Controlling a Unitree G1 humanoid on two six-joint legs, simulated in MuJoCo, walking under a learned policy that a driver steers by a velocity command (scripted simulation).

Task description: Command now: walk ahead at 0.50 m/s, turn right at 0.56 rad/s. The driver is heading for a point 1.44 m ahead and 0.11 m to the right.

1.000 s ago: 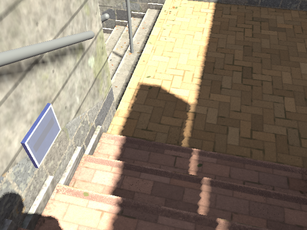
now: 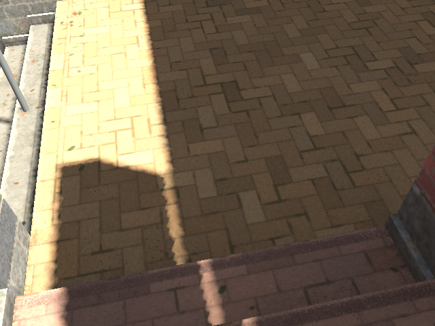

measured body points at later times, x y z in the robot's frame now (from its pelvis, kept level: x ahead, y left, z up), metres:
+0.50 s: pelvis +0.27 +0.05 -0.18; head +0.27 +0.05 +0.27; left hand +0.36 +0.28 -0.32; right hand +0.29 -0.21 -0.30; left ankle +0.35 +0.13 -0.91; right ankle +0.16 -0.07 -0.64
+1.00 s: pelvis +0.32 +0.06 -0.17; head +0.32 +0.07 +0.28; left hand +0.52 +0.25 -0.29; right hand +0.23 -0.16 -0.31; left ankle +0.35 +0.13 -0.91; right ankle +0.29 -0.08 -0.78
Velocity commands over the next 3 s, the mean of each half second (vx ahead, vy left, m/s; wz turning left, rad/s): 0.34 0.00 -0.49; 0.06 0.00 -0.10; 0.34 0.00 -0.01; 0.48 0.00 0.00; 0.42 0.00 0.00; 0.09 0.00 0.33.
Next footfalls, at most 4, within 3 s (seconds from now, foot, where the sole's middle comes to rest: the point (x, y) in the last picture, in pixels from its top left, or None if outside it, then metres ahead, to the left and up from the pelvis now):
0.38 left None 0.39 0.12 -0.95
0.66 right None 0.29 -0.10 -0.82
1.52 right None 0.43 -0.11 -0.95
2.08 left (213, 281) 0.80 -0.02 -1.10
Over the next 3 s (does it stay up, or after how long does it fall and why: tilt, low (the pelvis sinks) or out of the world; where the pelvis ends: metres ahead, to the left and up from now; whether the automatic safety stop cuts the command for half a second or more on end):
stays up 1.00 -0.21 -0.49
